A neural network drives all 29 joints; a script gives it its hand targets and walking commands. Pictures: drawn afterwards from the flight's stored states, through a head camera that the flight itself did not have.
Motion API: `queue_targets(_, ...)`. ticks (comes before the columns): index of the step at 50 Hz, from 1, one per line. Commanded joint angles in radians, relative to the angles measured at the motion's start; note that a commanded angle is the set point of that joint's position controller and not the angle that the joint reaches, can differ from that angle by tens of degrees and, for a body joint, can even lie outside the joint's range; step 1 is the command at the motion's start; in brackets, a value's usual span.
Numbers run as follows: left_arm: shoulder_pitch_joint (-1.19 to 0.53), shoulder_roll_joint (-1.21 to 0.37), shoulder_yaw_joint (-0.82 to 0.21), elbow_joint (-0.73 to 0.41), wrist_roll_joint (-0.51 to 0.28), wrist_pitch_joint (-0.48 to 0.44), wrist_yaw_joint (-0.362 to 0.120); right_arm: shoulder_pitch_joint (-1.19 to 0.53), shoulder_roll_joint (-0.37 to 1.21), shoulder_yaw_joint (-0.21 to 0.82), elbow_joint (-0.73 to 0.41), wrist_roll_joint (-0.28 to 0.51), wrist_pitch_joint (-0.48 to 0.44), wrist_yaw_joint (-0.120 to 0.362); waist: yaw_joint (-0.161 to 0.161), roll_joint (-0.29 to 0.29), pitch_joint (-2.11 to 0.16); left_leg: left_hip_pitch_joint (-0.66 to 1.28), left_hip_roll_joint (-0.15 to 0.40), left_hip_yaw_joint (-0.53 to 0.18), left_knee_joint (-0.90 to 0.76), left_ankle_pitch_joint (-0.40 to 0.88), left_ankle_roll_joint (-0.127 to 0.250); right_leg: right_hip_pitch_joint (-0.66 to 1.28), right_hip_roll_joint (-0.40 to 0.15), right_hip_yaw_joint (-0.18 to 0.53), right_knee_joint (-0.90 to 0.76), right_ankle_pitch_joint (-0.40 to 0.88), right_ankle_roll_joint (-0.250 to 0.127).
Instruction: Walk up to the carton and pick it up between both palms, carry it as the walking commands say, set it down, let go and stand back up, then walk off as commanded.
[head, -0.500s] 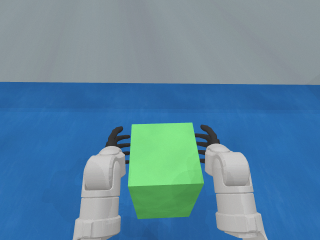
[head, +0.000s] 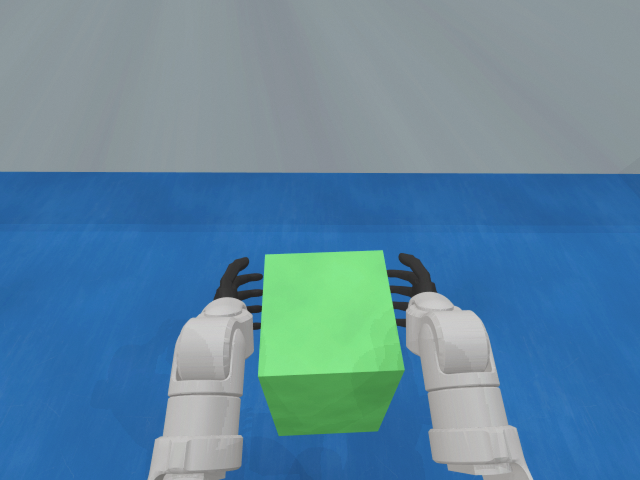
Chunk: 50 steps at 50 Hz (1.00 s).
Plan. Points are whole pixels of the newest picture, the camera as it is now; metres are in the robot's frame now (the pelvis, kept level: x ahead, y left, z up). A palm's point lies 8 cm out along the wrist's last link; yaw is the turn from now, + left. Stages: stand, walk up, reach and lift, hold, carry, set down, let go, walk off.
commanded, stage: carry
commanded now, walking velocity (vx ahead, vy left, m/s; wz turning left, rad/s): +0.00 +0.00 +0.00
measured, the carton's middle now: (326, 350) +0.30 +0.00 -0.01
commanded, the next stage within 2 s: hold in 0.74 s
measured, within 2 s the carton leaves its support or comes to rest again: neither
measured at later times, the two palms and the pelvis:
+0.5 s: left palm (240, 311) +0.32 +0.11 +0.06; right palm (427, 303) +0.32 -0.13 +0.07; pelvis +0.01 -0.01 +0.00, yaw +0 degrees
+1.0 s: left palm (233, 328) +0.30 +0.11 +0.05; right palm (430, 328) +0.29 -0.13 +0.06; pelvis +0.01 +0.00 +0.01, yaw -9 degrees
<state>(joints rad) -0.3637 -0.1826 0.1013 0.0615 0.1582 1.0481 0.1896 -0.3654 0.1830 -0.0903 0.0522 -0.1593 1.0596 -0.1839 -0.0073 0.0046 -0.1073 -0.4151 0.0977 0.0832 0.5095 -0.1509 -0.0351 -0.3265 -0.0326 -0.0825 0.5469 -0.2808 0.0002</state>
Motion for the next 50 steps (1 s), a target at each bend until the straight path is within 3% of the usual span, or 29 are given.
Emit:
queue_targets(1,-0.400,-1.010,-0.511,-0.034,-0.342,-0.035,-0.253,-0.415,0.985,0.513,-0.050,0.343,-0.047,0.255,0.000,0.002,-0.267,0.182,0.060,-0.056,-0.038,0.086,0.018,0.040,-0.090,0.065,-0.093,0.170,-0.029)
queue_targets(23,-0.377,-0.974,-0.479,0.026,-0.301,-0.140,-0.254,-0.372,0.956,0.478,0.018,0.284,-0.156,0.256,0.006,-0.002,-0.251,0.183,0.061,-0.043,-0.018,0.095,0.014,0.066,-0.089,0.053,-0.080,0.225,-0.035)
queue_targets(37,-0.354,-0.962,-0.504,0.000,-0.300,-0.174,-0.254,-0.336,0.943,0.499,0.005,0.279,-0.191,0.259,0.006,-0.002,-0.247,0.190,0.064,-0.036,-0.015,0.112,0.014,0.077,-0.092,0.043,-0.077,0.243,-0.039)
queue_targets(38,-0.050,-0.907,-0.243,0.355,-0.097,-0.231,-0.292,-0.024,1.022,0.349,0.409,0.156,-0.236,0.283,0.131,-0.083,-0.078,0.397,-0.180,-0.066,-0.033,0.181,0.040,0.110,0.092,0.203,-0.187,0.430,-0.019)
queue_targets(39,-0.094,-0.899,-0.322,0.234,-0.099,-0.312,-0.304,-0.031,1.045,0.413,0.308,0.162,-0.324,0.294,0.065,-0.096,-0.148,0.382,-0.188,-0.112,-0.040,0.246,0.061,0.243,0.078,0.233,-0.158,0.636,-0.007)
queue_targets(40,-0.221,-0.948,-0.374,0.154,-0.129,-0.357,-0.331,-0.168,1.089,0.439,0.223,0.178,-0.367,0.299,0.069,-0.085,-0.214,0.352,-0.188,-0.129,-0.046,0.262,0.063,0.315,0.081,0.243,-0.127,0.662,0.000)
queue_targets(41,-0.308,-1.008,-0.451,0.064,-0.180,-0.381,-0.350,-0.230,1.122,0.483,0.136,0.199,-0.392,0.298,0.036,-0.084,-0.303,0.381,-0.189,-0.143,-0.026,0.327,0.056,0.336,0.083,0.246,-0.104,0.739,0.010)
queue_targets(42,-0.351,-1.034,-0.506,-0.011,-0.232,-0.386,-0.365,-0.262,1.152,0.511,0.090,0.218,-0.401,0.294,0.043,-0.095,-0.354,0.413,-0.196,-0.151,-0.015,0.377,0.046,0.343,0.093,0.235,-0.106,0.730,0.016)
queue_targets(43,-0.370,-1.049,-0.537,-0.060,-0.260,-0.387,-0.370,-0.294,1.170,0.554,0.053,0.249,-0.407,0.294,0.059,-0.049,-0.390,0.426,-0.199,-0.152,-0.009,0.397,0.026,0.351,0.097,0.238,-0.109,0.696,0.011)
queue_targets(46,-0.242,-0.991,-0.459,0.075,-0.210,-0.353,-0.364,-0.223,1.101,0.527,0.175,0.226,-0.382,0.304,0.119,-0.009,-0.178,0.408,-0.202,-0.133,-0.055,0.294,0.008,0.267,0.107,0.212,-0.181,0.439,0.007)
queue_targets(48,-0.238,-0.955,-0.388,0.163,-0.166,-0.345,-0.371,-0.237,1.062,0.465,0.271,0.190,-0.375,0.315,0.131,-0.035,-0.048,0.400,-0.207,-0.119,-0.079,0.168,0.020,0.200,0.110,0.203,-0.215,0.246,0.014)
queue_targets(50,-0.306,-0.946,-0.352,0.199,-0.153,-0.355,-0.378,-0.311,1.057,0.424,0.309,0.171,-0.382,0.321,0.125,-0.062,-0.005,0.411,-0.210,-0.111,-0.084,0.105,0.029,0.163,0.110,0.196,-0.220,0.160,0.022)
